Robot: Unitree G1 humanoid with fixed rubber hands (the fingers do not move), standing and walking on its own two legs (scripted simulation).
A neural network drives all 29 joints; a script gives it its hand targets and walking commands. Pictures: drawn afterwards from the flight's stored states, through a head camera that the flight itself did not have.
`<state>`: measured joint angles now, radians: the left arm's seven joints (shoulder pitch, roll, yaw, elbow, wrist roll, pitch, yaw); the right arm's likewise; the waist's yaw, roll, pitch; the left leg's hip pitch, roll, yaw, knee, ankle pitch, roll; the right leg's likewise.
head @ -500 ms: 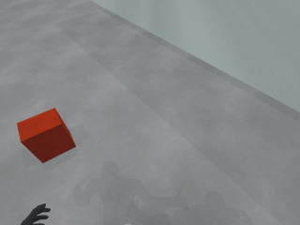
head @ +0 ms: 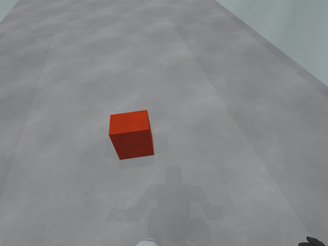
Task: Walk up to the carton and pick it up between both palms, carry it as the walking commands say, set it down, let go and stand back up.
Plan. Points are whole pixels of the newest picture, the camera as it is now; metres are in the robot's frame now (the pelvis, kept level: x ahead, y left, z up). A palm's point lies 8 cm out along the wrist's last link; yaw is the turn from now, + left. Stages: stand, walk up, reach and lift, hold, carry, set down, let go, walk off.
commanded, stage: walk up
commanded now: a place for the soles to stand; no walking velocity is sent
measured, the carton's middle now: (133, 135) +0.93 +0.35 -0.62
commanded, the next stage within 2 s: none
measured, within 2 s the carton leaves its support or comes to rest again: neither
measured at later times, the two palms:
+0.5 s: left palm (20, 238) +0.16 +0.41 -0.07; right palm (268, 185) +0.34 -0.25 -0.10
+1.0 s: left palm (11, 205) +0.25 +0.50 -0.09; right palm (212, 127) +0.52 -0.10 -0.06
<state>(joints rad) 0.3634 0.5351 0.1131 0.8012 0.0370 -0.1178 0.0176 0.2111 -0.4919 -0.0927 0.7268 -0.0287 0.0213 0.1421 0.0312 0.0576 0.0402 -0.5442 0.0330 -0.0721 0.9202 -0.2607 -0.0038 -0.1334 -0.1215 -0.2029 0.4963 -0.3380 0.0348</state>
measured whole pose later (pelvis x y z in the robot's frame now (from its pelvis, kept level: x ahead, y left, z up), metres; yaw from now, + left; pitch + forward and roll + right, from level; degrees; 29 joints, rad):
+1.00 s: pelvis +0.31 +0.17 +0.00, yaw +23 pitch -2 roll +0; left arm 0.36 0.49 0.05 0.72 0.01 -0.06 -0.04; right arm 0.31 -0.45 -0.06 0.72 0.00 -0.09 0.04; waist -0.01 -0.05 0.06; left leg -0.28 -0.01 0.04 0.57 -0.26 0.04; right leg -0.51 -0.12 -0.02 0.97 -0.36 -0.02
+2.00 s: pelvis +0.42 +0.20 +0.01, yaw +23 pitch -2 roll +0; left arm 0.10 0.43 0.00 1.03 -0.01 0.00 -0.02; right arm 0.04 -0.40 0.00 1.04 0.00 -0.04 -0.01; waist 0.01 -0.01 0.05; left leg -0.18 0.02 0.08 0.44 -0.22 0.02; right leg -0.21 -0.03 -0.04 0.43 -0.19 0.01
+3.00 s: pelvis +0.49 +0.30 -0.01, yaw +10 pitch -1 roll -1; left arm 0.19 0.46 0.05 0.87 0.02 0.00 -0.03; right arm 0.19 -0.45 -0.05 0.88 0.00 -0.03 -0.01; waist -0.01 -0.01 0.10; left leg -0.27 0.05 0.08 0.66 -0.36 0.01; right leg -0.31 0.02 0.01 0.64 -0.30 -0.01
